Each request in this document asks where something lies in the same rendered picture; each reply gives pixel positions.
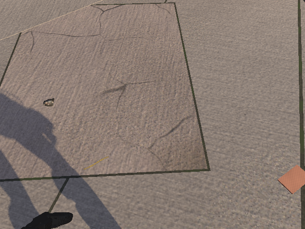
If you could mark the robot left hand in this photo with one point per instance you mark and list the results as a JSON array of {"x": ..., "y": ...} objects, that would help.
[{"x": 49, "y": 220}]

